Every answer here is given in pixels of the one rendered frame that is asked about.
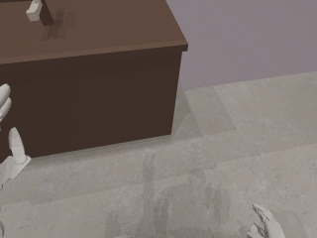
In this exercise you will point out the counter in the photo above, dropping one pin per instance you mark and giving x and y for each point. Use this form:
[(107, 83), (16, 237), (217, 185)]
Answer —
[(88, 73)]

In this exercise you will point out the tap lever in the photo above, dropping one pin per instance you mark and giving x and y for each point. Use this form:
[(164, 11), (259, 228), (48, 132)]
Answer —
[(34, 11)]

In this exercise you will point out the right robot hand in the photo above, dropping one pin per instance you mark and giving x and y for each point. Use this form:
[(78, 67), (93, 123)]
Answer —
[(270, 229)]

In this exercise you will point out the left robot hand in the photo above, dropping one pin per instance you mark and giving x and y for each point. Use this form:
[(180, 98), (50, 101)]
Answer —
[(12, 166)]

